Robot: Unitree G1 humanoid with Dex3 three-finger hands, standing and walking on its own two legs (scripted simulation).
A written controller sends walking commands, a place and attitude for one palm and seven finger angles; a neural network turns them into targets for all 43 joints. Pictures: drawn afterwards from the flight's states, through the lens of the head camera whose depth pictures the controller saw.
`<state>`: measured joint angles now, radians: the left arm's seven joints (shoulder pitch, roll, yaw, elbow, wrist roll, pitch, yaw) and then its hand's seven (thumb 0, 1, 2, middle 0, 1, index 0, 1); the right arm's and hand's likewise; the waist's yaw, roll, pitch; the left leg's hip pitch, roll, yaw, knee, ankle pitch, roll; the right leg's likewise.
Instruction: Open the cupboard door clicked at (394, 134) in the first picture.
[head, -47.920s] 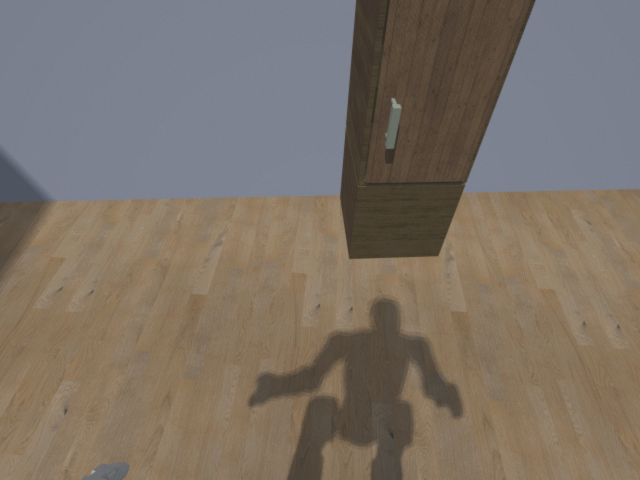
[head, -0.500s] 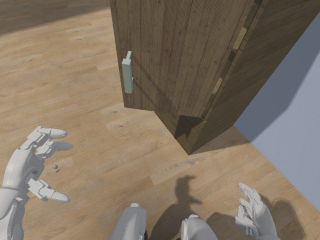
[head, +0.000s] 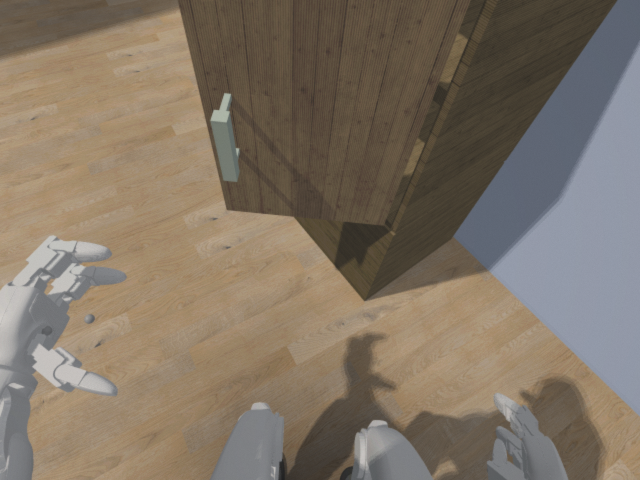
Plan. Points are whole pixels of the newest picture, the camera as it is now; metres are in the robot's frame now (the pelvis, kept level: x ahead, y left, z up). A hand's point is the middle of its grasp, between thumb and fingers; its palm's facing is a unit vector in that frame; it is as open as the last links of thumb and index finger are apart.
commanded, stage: raise the hand with hooked fingers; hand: left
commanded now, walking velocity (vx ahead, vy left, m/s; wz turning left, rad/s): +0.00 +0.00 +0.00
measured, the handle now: (229, 139) +0.59 +0.18 +0.01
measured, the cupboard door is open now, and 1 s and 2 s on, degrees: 49 49 49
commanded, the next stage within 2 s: move the hooked fingers beside the handle in 0.22 s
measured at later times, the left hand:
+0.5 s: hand (108, 301) +0.30 +0.26 +0.03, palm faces -0.03 -1.00 -0.03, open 13.9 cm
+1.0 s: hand (143, 231) +0.40 +0.26 +0.02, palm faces -0.03 -1.00 -0.03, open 13.9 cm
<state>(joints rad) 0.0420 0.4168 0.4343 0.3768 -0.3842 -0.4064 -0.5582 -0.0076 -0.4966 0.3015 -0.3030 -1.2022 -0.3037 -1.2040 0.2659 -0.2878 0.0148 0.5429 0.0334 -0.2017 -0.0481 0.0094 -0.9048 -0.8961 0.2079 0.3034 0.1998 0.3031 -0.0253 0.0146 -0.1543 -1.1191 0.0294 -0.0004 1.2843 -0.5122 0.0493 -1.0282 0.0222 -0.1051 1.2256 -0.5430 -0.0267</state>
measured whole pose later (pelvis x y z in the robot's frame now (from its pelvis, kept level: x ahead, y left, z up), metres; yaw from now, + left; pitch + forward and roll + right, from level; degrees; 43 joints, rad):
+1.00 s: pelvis +0.01 +0.01 -0.01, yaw -1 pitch +24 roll -5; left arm -0.41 0.46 0.42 0.73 -0.25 -0.41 -0.47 -0.01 -0.50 0.30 -0.30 -1.20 -0.30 -1.20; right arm 0.28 -0.29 0.03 0.60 0.02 -0.10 -0.04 0.01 -0.91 -0.90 0.21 0.30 0.20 0.30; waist -0.07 0.02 -0.15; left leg -1.21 0.03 0.01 1.32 -0.53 0.06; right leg -1.12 0.03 -0.09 1.26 -0.56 -0.02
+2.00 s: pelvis -0.01 +0.00 -0.05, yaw -4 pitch +32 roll -8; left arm -1.03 0.77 0.51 1.21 -0.07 -0.38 -0.43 -0.01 -0.50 0.30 -0.30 -1.20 -0.30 -1.20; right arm 0.33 -0.30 0.09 0.61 -0.01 0.05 -0.02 0.00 -0.91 -0.90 0.21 0.30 0.20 0.30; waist -0.22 0.04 -0.13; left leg -1.48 0.06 -0.03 1.47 -0.55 0.06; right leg -1.38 0.05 -0.13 1.38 -0.56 -0.03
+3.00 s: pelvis +0.00 +0.00 -0.04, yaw -3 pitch +31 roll -7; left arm -0.97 0.67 0.45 1.16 -0.09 -0.38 -0.38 -0.01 -0.50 0.30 -0.30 -1.20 -0.30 -1.20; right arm 0.33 -0.27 0.08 0.62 -0.02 0.08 0.00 0.00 -0.91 -0.90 0.21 0.30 0.20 0.30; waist -0.19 0.04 -0.13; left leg -1.43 0.06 -0.03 1.43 -0.55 0.05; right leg -1.32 0.05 -0.12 1.34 -0.56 -0.03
